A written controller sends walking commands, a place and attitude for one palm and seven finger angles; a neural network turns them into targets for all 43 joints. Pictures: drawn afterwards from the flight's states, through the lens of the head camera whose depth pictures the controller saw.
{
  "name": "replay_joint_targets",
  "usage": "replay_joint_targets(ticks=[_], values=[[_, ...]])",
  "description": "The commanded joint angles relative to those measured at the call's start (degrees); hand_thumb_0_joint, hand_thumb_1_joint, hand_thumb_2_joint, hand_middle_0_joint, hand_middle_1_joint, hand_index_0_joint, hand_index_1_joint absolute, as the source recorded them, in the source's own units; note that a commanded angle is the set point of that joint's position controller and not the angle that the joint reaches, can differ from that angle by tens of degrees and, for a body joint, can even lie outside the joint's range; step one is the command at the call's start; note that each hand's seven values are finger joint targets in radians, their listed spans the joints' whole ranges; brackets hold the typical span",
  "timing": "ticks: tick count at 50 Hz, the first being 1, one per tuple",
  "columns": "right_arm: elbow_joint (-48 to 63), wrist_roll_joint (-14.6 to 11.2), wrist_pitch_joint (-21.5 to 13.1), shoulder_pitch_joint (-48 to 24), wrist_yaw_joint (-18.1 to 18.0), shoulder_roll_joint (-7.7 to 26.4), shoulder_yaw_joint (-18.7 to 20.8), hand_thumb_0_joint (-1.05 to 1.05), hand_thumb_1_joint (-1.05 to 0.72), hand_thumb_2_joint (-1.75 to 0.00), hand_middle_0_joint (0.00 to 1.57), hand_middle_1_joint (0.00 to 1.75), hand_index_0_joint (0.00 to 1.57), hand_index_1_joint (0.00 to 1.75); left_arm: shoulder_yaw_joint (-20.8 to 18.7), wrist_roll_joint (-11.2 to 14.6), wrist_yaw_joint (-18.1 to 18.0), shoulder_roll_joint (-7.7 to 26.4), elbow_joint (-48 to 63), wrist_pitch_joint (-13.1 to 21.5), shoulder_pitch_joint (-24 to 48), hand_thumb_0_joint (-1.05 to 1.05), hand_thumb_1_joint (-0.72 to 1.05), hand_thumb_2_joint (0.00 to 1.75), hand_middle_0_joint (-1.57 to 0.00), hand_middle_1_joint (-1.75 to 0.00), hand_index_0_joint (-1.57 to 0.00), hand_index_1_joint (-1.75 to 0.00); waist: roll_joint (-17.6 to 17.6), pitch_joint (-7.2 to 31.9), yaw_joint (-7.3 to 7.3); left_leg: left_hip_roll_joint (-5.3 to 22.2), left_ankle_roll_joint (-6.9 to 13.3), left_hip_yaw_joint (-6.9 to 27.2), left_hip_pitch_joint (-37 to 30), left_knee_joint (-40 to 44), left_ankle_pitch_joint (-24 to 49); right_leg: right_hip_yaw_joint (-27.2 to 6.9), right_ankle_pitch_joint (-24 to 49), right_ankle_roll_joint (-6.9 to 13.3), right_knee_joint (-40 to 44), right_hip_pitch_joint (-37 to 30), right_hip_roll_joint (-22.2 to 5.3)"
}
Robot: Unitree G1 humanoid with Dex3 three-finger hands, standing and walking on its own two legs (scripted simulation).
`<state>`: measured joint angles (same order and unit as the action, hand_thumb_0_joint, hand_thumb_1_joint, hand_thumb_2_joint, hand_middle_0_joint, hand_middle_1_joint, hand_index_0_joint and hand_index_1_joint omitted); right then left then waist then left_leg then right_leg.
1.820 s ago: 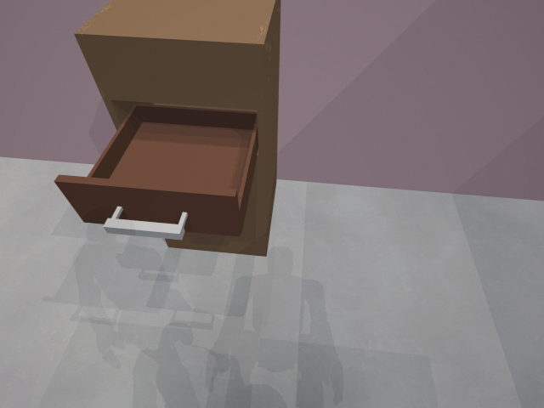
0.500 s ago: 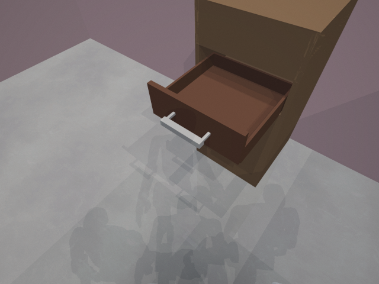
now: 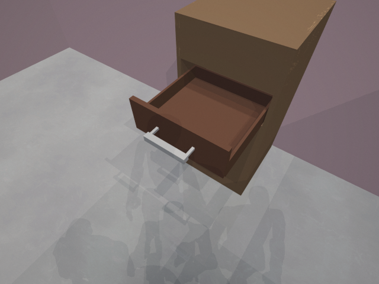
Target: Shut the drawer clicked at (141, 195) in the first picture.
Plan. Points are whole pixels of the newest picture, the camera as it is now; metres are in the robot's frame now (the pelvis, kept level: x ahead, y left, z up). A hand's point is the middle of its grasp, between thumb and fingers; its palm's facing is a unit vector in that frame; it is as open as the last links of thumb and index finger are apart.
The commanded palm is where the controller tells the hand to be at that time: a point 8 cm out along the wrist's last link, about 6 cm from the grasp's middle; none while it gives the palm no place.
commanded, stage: look at it before walking up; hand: left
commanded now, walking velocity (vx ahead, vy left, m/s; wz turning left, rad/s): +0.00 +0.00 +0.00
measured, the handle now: (169, 143) +0.54 +0.09 -0.11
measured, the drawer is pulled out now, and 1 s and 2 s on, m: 0.30 0.30 0.30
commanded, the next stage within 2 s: turn to face it in 0.62 s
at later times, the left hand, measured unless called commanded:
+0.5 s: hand out of the picture -0.01 +0.18 -0.18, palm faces +0.05 -0.98 -0.17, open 7.4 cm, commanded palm none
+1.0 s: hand out of the picture +0.03 +0.21 -0.18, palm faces -0.05 -0.97 -0.24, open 7.4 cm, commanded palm none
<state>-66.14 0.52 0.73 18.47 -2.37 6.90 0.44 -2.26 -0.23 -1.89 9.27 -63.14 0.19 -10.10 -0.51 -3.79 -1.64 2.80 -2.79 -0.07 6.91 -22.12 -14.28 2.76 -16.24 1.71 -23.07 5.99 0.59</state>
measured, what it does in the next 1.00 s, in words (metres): stands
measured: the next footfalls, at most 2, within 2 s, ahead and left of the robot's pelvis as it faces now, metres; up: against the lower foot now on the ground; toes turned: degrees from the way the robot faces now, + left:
left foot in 1.60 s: +0.10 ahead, +0.10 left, +0.00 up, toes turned -26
right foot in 1.94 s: -0.03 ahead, -0.14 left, +0.00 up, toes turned -33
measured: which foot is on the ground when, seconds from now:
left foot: down 0.00-1.00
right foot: down 0.00-1.00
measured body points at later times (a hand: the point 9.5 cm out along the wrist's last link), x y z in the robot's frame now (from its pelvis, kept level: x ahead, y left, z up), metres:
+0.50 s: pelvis +0.00 +0.01 +0.00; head +0.03 +0.02 +0.45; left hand -0.02 +0.23 -0.16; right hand +0.00 -0.21 -0.16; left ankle -0.03 +0.15 -0.74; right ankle -0.04 -0.10 -0.74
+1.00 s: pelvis -0.02 +0.01 -0.01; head +0.03 +0.00 +0.44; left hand +0.04 +0.26 -0.16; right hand -0.03 -0.21 -0.17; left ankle -0.03 +0.15 -0.74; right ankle -0.05 -0.09 -0.73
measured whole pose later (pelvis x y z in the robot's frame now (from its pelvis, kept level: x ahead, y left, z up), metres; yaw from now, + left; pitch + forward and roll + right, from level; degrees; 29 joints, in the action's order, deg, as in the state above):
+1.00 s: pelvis -0.02 +0.01 -0.01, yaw -7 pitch +0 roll +1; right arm -60.4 1.2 1.3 13.7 -3.1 7.9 3.0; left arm -5.7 -1.3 -0.2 10.9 -60.8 -3.7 -11.6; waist 0.9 -6.5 0.3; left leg 3.3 -1.3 -7.5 10.6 -29.2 -17.9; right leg -0.9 -23.8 0.6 -40.6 16.9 0.1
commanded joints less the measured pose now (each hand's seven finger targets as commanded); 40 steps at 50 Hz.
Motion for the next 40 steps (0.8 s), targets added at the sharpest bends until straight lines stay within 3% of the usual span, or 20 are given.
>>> replay_joint_targets(ticks=[1,12,20,30,33,40], values=[[1.74,0.28,-1.04,3.85,-0.63,5.16,1.06,0.00,-0.90,-0.90,0.20,0.30,0.20,0.30,-1.02,0.18,-0.43,5.96,0.75,0.28,-5.28,0.00,0.90,0.90,-0.20,-0.30,-0.20,-0.30,-0.18,0.60,1.69,2.49,2.32,0.86,1.42,1.67,15.47,-3.36,19.76,0.89,3.66,-1.02,-5.99],[2.24,0.18,-0.99,3.11,-0.68,5.13,1.33,0.00,-0.90,-0.90,0.20,0.30,0.20,0.30,-0.64,-0.08,-0.40,5.08,-0.18,0.46,-7.20,0.00,0.90,0.90,-0.20,-0.30,-0.20,-0.30,1.31,-0.50,1.29,2.63,2.69,1.11,-0.19,1.87,14.19,-3.85,17.15,0.40,4.72,1.76,-5.75],[2.62,0.14,-1.28,2.63,-0.88,5.46,1.28,0.00,-0.90,-0.90,0.20,0.30,0.20,0.30,-0.69,-0.22,-0.33,5.10,-1.03,0.60,-8.17,0.00,0.90,0.90,-0.20,-0.30,-0.20,-0.30,-1.54,0.50,1.16,2.68,2.82,1.02,-0.91,1.62,16.18,-3.69,17.78,0.36,4.54,1.00,-5.82],[2.78,0.18,-1.29,2.25,-0.87,5.74,1.16,0.00,-0.90,-0.90,0.20,0.30,0.20,0.30,-0.63,-0.28,-0.22,4.78,-1.37,0.23,-7.97,0.00,0.90,0.90,-0.20,-0.30,-0.20,-0.30,-1.14,-1.30,1.42,2.64,3.00,1.52,0.21,2.59,14.43,-3.59,13.99,0.00,4.96,1.65,-5.73],[2.85,0.25,-1.37,2.22,-0.78,6.06,1.25,0.00,-0.90,-0.90,0.20,0.30,0.20,0.30,-0.71,-0.22,-0.20,5.02,-1.14,0.28,-7.67,0.00,0.90,0.90,-0.20,-0.30,-0.20,-0.30,0.40,-0.47,1.47,2.64,2.99,1.70,0.05,2.71,15.05,-3.54,14.72,-0.05,4.61,1.09,-5.79],[3.37,0.28,-0.58,2.47,-1.25,6.99,2.45,0.00,-0.90,-0.90,0.20,0.30,0.20,0.30,-2.32,-0.39,0.01,6.64,0.49,-0.76,-5.92,0.00,0.90,0.90,-0.20,-0.30,-0.20,-0.30,-0.61,0.11,1.20,4.00,2.87,-0.48,-0.87,-0.88,15.55,-4.76,18.78,0.38,0.54,3.92,-5.56]])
